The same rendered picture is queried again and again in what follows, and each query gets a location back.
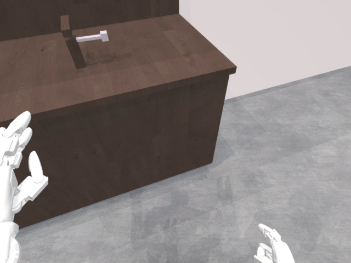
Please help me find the right robot hand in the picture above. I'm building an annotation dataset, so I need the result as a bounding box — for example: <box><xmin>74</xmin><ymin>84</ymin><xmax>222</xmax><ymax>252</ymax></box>
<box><xmin>254</xmin><ymin>224</ymin><xmax>295</xmax><ymax>263</ymax></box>

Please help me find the counter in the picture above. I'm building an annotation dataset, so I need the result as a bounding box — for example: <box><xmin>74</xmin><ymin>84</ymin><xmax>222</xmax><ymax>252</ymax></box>
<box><xmin>0</xmin><ymin>0</ymin><xmax>237</xmax><ymax>229</ymax></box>

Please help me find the tap lever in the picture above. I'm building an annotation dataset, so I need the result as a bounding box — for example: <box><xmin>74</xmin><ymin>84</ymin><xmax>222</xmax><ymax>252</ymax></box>
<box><xmin>76</xmin><ymin>31</ymin><xmax>109</xmax><ymax>42</ymax></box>

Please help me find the left robot hand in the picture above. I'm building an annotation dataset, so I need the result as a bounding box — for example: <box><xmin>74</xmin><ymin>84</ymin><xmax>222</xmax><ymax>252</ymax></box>
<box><xmin>0</xmin><ymin>111</ymin><xmax>48</xmax><ymax>222</ymax></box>

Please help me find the robot left forearm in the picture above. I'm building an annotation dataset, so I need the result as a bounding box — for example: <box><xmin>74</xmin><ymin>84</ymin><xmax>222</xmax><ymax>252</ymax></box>
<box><xmin>0</xmin><ymin>221</ymin><xmax>22</xmax><ymax>263</ymax></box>

